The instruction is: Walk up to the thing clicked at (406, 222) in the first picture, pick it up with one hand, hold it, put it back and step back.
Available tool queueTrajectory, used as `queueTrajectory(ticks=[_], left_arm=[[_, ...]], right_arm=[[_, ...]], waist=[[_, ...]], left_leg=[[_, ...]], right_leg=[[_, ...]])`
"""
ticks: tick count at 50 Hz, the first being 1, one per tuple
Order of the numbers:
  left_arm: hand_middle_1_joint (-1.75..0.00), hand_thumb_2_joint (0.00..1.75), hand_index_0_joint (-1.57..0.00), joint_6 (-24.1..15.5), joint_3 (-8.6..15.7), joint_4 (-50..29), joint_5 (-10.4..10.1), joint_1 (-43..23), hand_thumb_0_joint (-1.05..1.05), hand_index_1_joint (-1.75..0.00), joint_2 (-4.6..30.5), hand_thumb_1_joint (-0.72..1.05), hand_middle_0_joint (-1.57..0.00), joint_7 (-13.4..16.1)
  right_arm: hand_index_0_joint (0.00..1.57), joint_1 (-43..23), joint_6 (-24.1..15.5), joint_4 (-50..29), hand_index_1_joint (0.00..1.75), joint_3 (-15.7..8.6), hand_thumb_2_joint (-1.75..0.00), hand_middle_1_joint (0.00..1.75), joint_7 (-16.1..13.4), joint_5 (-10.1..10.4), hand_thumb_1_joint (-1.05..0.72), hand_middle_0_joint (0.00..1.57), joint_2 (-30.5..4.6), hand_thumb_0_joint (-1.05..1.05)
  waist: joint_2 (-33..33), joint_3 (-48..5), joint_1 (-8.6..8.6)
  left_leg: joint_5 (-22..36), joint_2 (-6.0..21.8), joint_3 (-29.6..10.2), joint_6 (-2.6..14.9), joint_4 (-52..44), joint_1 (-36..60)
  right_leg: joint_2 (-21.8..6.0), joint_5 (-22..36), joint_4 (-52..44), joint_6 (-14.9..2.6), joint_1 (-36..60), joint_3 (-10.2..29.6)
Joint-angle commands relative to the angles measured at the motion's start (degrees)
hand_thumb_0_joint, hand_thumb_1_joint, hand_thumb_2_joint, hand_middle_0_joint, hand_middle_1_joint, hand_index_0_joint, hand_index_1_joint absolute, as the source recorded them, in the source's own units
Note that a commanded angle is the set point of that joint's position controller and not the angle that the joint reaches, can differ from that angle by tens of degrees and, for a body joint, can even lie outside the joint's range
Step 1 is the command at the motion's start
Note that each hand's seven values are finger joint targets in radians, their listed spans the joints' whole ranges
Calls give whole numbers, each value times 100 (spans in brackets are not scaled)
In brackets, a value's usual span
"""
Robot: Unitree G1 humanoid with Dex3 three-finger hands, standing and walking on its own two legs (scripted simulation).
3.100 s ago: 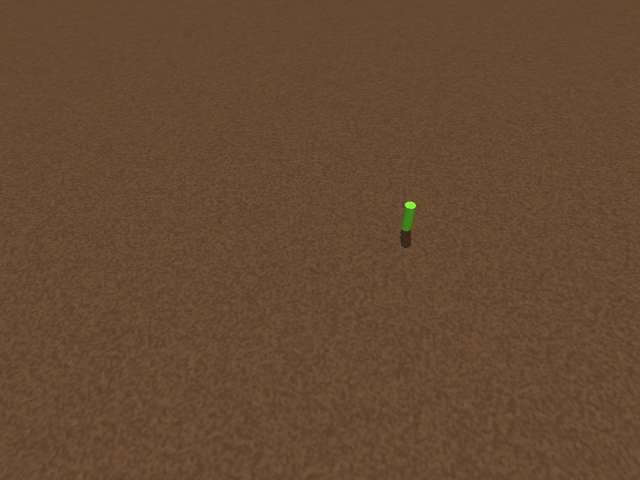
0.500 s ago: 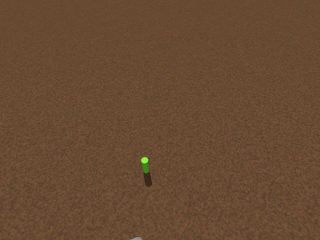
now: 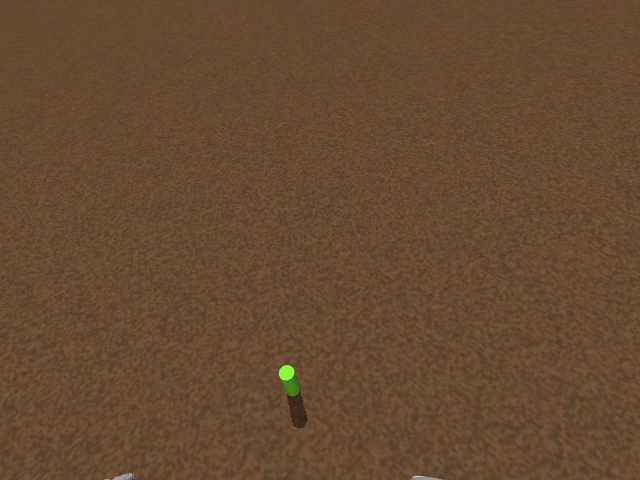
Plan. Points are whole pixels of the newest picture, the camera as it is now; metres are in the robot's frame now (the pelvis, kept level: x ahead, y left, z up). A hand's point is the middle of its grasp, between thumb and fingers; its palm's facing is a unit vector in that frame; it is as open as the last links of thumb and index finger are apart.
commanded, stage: walk up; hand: left
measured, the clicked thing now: (289, 381) +0.50 +0.18 -0.69
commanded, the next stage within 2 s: stand in 1.78 s
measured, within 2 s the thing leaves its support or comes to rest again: neither
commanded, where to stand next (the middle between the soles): +0.17 +0.03 m, yaw +1 degrees
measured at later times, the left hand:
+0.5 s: hand out of the picture +0.15 +0.31 -0.16, palm faces -0.04 -0.93 -0.38, open 7.4 cm
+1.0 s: hand (168, 406) +0.26 +0.28 -0.13, palm faces -0.02 -0.94 -0.33, open 7.4 cm
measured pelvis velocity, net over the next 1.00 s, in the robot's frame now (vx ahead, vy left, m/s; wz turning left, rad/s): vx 0.14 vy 0.03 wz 0.00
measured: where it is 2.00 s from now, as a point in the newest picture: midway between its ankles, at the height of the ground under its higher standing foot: outside the picture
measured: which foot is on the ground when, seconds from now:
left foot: up 0.00-0.22, down 0.24-1.00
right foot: down 0.00-0.26, up 0.28-0.46, down 0.48-1.00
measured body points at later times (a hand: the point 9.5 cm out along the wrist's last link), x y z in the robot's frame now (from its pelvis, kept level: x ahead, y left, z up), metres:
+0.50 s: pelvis +0.10 +0.03 -0.01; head +0.13 +0.04 +0.44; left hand +0.16 +0.36 -0.13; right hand +0.19 -0.28 -0.11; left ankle +0.16 +0.16 -0.72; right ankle +0.14 -0.10 -0.72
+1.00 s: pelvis +0.14 +0.03 +0.02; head +0.15 +0.03 +0.47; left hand +0.26 +0.32 -0.10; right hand +0.23 -0.28 -0.11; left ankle +0.16 +0.16 -0.72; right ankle +0.14 -0.10 -0.72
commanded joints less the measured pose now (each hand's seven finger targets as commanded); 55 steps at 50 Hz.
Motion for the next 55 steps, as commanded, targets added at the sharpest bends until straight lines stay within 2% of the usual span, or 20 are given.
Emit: queueTrajectory(ticks=[1, 5, 8, 11, 12, 13, 14, 15, 19, 21, 23, 24, 25, 26, 27, 29, 31, 36, 39, 55], left_arm=[[-30, 90, -20, -99, 475, -288, -40, 462, 0, -30, 1653, 90, -20, 199], [-30, 90, -20, -71, 443, -413, 60, 293, 0, -30, 1654, 90, -20, 190], [-30, 90, -20, 28, 300, -435, 65, 84, 0, -30, 1531, 90, -20, 222], [-30, 90, -20, 176, 132, -362, -6, -128, 0, -30, 1180, 90, -20, 257], [-30, 90, -20, 196, 47, -450, 3, 153, 0, -30, 942, 90, -20, 217], [-30, 90, -20, 256, -13, -392, -36, 345, 0, -30, 781, 90, -20, 231], [-30, 90, -20, 323, 166, -167, 17, 386, 0, -30, 1330, 90, -20, 296], [-30, 90, -20, 322, 195, -94, 22, 363, 0, -30, 1440, 90, -20, 312], [-30, 90, -20, 282, 204, 274, 11, 556, 0, -30, 1216, 90, -20, 264], [-30, 90, -20, 284, 217, 427, 35, 640, 0, -30, 1070, 90, -20, 260], [-30, 90, -20, 280, 242, 563, 75, 581, 0, -30, 1044, 90, -20, 285], [-30, 90, -20, 273, 254, 569, 115, 543, 0, -30, 1124, 90, -20, 308], [-30, 90, -20, 238, 283, 475, 157, 292, 0, -30, 1382, 90, -20, 325], [-30, 90, -20, 217, 288, 390, 126, -177, 0, -30, 1672, 90, -20, 303], [-30, 90, -20, 241, 232, 311, 91, -625, 0, -30, 1629, 90, -20, 277], [-30, 90, -20, 258, 104, 400, 19, -840, 0, -30, 1285, 90, -20, 287], [-30, 90, -20, 296, 52, 579, -11, -612, 0, -30, 1130, 90, -20, 257], [-30, 90, -20, 297, 37, 854, -56, -786, 0, -30, 1135, 90, -20, 279], [-30, 90, -20, 343, 18, 969, -83, -1012, 0, -30, 1070, 90, -20, 285], [-30, 90, -20, 420, 10, 1413, -5, -1581, 0, -30, 955, 90, -20, 235]], right_arm=[[20, 359, -199, -315, 30, -366, -90, 30, -38, -18, -90, 20, -1097, 0], [20, 95, -139, -306, 30, -380, -90, 30, 57, -81, -90, 20, -920, 0], [20, -92, -169, -234, 30, -337, -90, 30, -30, -43, -90, 20, -728, 0], [20, 59, -235, 16, 30, -374, -90, 30, -155, -68, -90, 20, -887, 0], [20, 356, -287, -10, 30, -510, -90, 30, -170, -119, -90, 20, -1309, 0], [20, 251, -326, -138, 30, -549, -90, 30, -183, -133, -90, 20, -1672, 0], [20, 109, -299, -136, 30, -634, -90, 30, -171, -42, -90, 20, -1972, 0], [20, -97, -279, -171, 30, -605, -90, 30, -201, -46, -90, 20, -1807, 0], [20, -595, -281, -198, 30, -418, -90, 30, -251, -91, -90, 20, -1435, 0], [20, -905, -245, -249, 30, -347, -90, 30, -246, -83, -90, 20, -1352, 0], [20, -1109, -174, -241, 30, -231, -90, 30, -242, -17, -90, 20, -1140, 0], [20, -1147, -148, -230, 30, -148, -90, 30, -238, 27, -90, 20, -951, 0], [20, -1066, -133, -205, 30, -59, -90, 30, -233, 70, -90, 20, -680, 0], [20, -1014, -94, -73, 30, -69, -90, 30, -256, 76, -90, 20, -639, 0], [20, -898, -85, 156, 30, -130, -90, 30, -285, 60, -90, 20, -845, 0], [20, -860, -167, 407, 30, -122, -90, 30, -276, 78, -90, 20, -927, 0], [20, -1166, -234, 481, 30, -90, -90, 30, -275, 54, -90, 20, -1089, 0], [20, -1320, -230, 851, 30, 12, -90, 30, -294, 80, -90, 20, -969, 0], [20, -1424, -219, 1034, 30, 37, -90, 30, -311, 73, -90, 20, -943, 0], [20, -1926, -153, 1400, 30, 86, -90, 30, -296, 0, -90, 20, -805, 0]], waist=[[-1113, -293, 132], [-1324, -214, 152], [-1228, -484, 79], [-589, -705, -188], [286, -952, -235], [864, -837, -160], [757, -730, -226], [545, -507, -128], [808, -557, 58], [756, -627, 169], [533, -678, 273], [313, -656, 331], [-460, -608, 221], [-1033, -375, 23], [-901, -269, -98], [-569, -523, -180], [-472, -685, 58], [-424, -1039, 61], [-368, -1058, 86], [-334, -869, 59]], left_leg=[[452, 419, -378, -92, -176, -1332], [876, 362, 70, -204, -1295, -635], [1520, 159, 296, -209, -2072, 235], [2076, 10, 252, -67, -2916, 1273], [1354, 788, -823, 205, -3322, 1628], [172, 1868, -2776, 754, -4288, 1518], [-394, 2178, -3224, 1235, -4404, 1188], [-228, 2065, -2995, 1301, -4285, 1045], [1815, 1477, -1456, 979, -3674, 594], [1914, 1312, -1018, 839, -3451, 13], [1423, 1060, -718, 514, -3080, -479], [896, 959, -629, 307, -2950, -711], [661, 617, -341, 55, -2480, -742], [148, 68, 3, -119, -1990, -395], [183, 95, -19, -108, -1972, 389], [1324, 353, -262, -24, -2832, 756], [1594, 736, -805, 192, -3207, 537], [2717, 525, -335, 9, -3132, 878], [3054, 595, -370, 14, -3365, 998], [2493, 622, -299, -133, -4174, 1273]], right_leg=[[-1533, 186, -1790, -1158, 1074, 1781], [-1352, 292, -1720, -1133, 310, 1112], [-1249, 1318, -1069, -991, -49, 758], [-772, 490, 30, -495, -635, 339], [-383, -729, 822, -257, -1015, 110], [209, -1856, 1689, -37, -1540, 41], [-38, -2219, 2275, -60, -1402, 471], [-136, -2148, 2392, -46, -1476, 564], [-302, -1469, 1232, -23, -644, 497], [-114, -943, 600, -14, 199, 240], [63, -209, -215, -54, 924, 140], [-78, -135, -514, -142, 1089, 377], [-765, -369, -1101, -342, 833, 1457], [-1477, -1091, -1597, -754, -14, 2534], [-1495, -1017, -1474, -888, -596, 2337], [-871, -8, -908, -380, -325, 1267], [-399, 237, -647, -116, 224, 767], [-646, 1388, -818, -187, 935, 850], [-603, 1454, -886, -90, 1079, 732], [-630, 865, -1919, 61, 1392, 687]])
